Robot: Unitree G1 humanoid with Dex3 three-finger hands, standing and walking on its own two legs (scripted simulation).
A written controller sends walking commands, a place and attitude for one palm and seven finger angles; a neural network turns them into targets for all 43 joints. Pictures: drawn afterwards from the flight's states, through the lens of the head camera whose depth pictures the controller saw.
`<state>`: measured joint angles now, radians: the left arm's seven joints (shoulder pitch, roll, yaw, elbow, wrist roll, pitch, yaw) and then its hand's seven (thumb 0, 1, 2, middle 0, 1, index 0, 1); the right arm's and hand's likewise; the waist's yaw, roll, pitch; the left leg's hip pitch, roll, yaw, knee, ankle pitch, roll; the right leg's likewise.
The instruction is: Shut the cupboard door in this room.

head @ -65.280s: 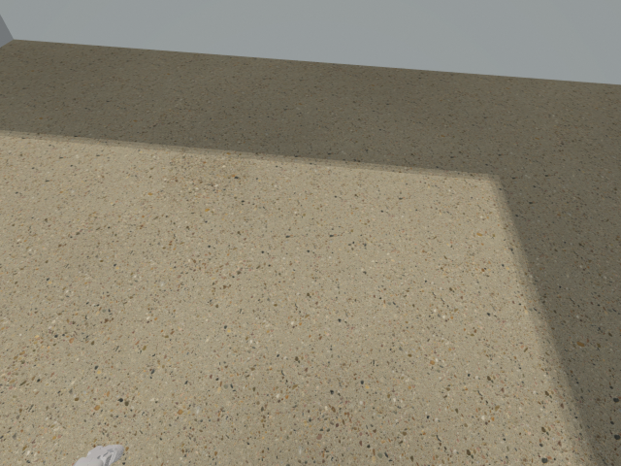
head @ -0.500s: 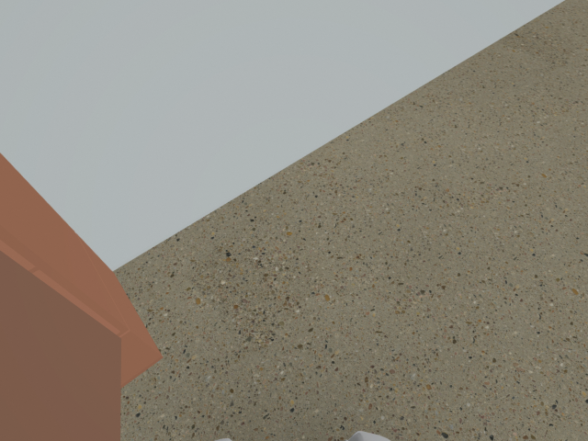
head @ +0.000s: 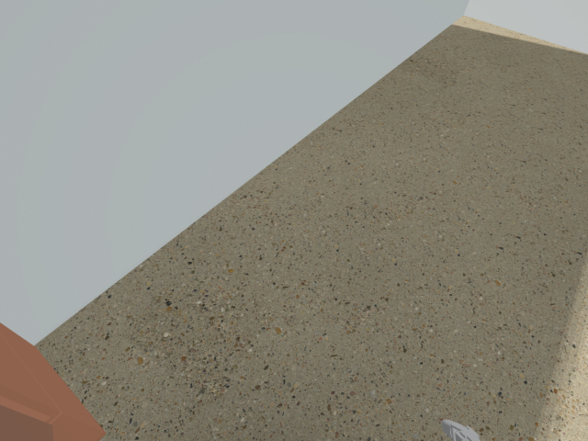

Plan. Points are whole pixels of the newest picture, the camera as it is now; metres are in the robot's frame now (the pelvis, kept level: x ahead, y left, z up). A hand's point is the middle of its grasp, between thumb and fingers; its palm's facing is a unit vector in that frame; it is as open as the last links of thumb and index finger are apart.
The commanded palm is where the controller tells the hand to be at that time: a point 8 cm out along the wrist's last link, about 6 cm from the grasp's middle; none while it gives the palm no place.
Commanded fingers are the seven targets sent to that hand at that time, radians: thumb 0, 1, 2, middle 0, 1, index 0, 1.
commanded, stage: walk to a spot facing it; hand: left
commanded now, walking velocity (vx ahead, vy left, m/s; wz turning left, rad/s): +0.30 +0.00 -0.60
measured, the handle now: out of the picture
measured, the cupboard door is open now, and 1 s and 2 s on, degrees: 66 66 66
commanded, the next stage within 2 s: turn to face it in 1.10 s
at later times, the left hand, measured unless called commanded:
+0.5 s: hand (284, 300) +0.39 +0.05 -0.17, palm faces -0.37 -0.90 -0.22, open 7.4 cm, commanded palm none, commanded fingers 0.00 0.90 0.90 -0.20 -0.30 -0.20 -0.30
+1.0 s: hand (284, 281) +0.44 +0.06 -0.18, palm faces -0.35 -0.92 -0.19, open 7.4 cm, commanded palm none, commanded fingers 0.00 0.90 0.90 -0.20 -0.30 -0.20 -0.30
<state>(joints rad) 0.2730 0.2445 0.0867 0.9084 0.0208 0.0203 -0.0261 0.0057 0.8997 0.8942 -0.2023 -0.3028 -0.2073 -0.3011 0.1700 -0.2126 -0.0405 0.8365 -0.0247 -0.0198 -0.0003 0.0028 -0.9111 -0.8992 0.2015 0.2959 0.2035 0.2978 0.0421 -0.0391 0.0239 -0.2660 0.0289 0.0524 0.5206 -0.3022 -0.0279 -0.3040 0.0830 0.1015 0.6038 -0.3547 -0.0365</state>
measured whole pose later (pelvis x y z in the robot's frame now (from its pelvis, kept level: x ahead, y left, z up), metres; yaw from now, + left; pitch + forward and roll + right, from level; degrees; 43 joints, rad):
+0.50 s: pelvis +0.18 -0.08 -0.02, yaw -19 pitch -1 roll +0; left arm 0.06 0.24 0.06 0.88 0.01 -0.05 -0.03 0.00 0.91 0.89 -0.20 -0.30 -0.20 -0.30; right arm 0.41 -0.18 -0.05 1.04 0.00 0.00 -0.01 0.01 -0.91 -0.90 0.20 0.30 0.20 0.30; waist -0.05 -0.02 0.18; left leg -0.27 0.17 0.08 1.30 -0.44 -0.06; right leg -0.44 0.03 -0.16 0.69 -0.23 -0.13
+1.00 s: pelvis +0.40 -0.13 -0.01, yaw -28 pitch +0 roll +0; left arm 0.40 0.19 0.06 1.06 0.01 -0.04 -0.01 0.01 0.91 0.89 -0.20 -0.30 -0.20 -0.30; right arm 0.10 -0.15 -0.03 0.89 -0.04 -0.07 0.01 0.00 -0.91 -0.90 0.20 0.30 0.20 0.30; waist 0.07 -0.04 0.06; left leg -0.36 0.06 0.13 0.59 -0.21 0.01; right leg -0.23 0.05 0.01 0.87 -0.48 -0.05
